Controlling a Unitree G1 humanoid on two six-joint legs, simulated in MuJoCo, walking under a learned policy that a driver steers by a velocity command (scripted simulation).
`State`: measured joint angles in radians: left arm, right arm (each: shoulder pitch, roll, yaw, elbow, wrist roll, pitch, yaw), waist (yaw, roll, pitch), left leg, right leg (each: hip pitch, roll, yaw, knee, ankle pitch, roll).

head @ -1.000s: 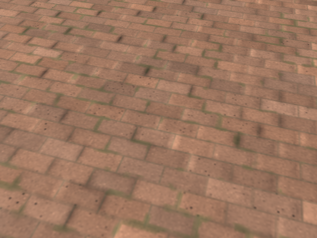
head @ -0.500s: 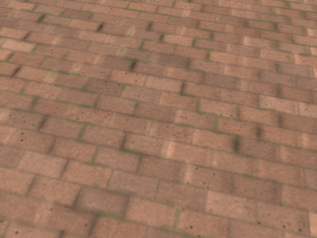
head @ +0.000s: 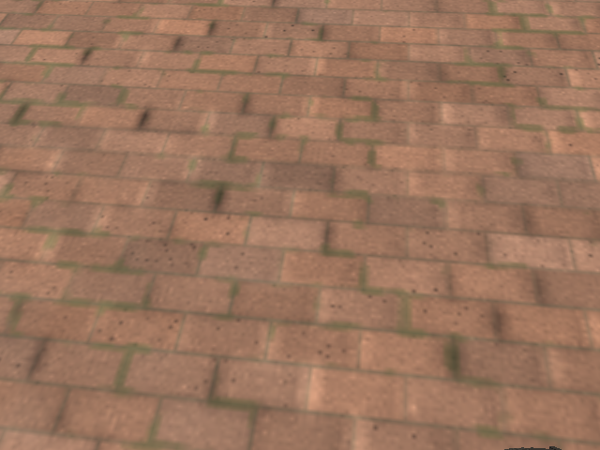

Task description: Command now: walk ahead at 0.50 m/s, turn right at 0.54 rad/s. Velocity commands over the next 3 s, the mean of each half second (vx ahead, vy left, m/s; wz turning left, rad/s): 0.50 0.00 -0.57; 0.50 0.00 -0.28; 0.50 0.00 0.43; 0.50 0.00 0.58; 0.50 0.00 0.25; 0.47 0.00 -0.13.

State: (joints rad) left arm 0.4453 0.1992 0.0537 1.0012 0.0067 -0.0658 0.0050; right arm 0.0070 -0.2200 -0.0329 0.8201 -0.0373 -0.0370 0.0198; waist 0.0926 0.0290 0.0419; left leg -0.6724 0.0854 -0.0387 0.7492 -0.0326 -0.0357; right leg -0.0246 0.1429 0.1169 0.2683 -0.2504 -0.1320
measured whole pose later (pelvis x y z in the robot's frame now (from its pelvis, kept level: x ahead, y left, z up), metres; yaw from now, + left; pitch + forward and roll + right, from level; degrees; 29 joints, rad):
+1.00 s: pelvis +0.50 -0.12 +0.00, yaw -25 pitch +0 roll -1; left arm 0.37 0.23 0.05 0.90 0.02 -0.08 -0.01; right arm 0.24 -0.26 -0.05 0.84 -0.02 -0.01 0.04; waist 0.01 0.05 0.03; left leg -0.66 0.10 -0.03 0.98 -0.13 0.02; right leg -0.02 0.11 -0.09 0.21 -0.20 -0.11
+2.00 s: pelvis +1.04 -0.26 +0.00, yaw +9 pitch +1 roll -1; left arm 0.30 0.26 0.03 0.78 0.02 -0.09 0.00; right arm 0.24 -0.32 -0.07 0.75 -0.04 0.00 0.05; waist 0.01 0.06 0.02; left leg -0.57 0.01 -0.04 1.12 -0.27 0.04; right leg -0.17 0.01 -0.12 0.35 -0.20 -0.04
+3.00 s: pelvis +1.55 -0.14 -0.01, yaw +9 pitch +0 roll +0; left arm 0.26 0.26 0.06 0.89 0.00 -0.05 -0.02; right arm 0.23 -0.25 -0.03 0.86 -0.03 -0.07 0.00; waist 0.00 0.02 0.08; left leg -0.44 0.03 -0.01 1.15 -0.34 0.02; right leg -0.28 0.10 -0.03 0.43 -0.15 -0.11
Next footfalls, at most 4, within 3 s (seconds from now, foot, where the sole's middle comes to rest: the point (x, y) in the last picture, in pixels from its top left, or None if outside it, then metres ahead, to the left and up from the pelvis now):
0.16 left None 0.28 0.13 -0.78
0.68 right None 0.47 -0.16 -0.78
1.26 left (411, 313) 0.81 -0.14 -0.78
1.76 right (485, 229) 1.09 -0.35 -0.78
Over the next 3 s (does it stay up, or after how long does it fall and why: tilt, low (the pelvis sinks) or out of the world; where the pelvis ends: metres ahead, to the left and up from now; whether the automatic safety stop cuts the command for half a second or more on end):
stays up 1.55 -0.14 -0.01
